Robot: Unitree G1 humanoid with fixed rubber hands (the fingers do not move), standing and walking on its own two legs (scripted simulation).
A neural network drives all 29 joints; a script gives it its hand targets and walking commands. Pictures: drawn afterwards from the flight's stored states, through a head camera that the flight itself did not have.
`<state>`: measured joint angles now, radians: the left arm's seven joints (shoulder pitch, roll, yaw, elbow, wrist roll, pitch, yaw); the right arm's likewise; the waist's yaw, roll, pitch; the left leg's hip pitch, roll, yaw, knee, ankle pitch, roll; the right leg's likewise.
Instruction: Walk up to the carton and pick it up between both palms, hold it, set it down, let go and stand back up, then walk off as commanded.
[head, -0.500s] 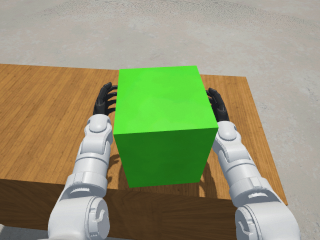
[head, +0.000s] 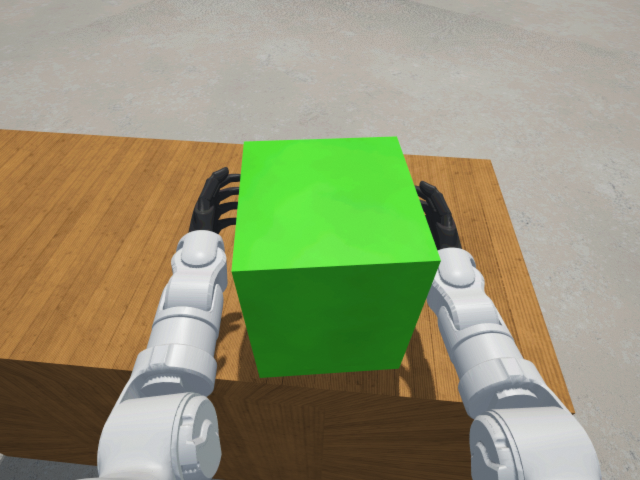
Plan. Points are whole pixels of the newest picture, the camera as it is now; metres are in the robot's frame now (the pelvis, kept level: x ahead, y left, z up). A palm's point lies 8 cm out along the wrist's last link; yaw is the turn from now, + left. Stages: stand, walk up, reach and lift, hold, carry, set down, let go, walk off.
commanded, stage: reach and lift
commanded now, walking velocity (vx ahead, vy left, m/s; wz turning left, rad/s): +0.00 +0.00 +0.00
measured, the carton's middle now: (325, 261) +0.41 +0.04 +0.06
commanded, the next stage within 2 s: none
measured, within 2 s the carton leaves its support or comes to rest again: leaves its support in 0.50 s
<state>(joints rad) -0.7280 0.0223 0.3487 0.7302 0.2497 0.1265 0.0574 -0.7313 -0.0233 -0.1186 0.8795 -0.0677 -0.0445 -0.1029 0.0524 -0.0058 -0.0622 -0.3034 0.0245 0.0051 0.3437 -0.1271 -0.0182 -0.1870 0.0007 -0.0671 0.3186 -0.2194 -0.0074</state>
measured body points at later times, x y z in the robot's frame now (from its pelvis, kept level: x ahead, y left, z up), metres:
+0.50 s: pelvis +0.00 +0.00 +0.00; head +0.01 +0.01 +0.45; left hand +0.40 +0.19 +0.12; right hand +0.42 -0.10 +0.11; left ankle +0.02 +0.13 -0.75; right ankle -0.04 -0.11 -0.75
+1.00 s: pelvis -0.02 +0.01 +0.00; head -0.03 +0.02 +0.45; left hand +0.38 +0.20 +0.13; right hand +0.39 -0.09 +0.11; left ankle +0.02 +0.13 -0.75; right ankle -0.04 -0.11 -0.75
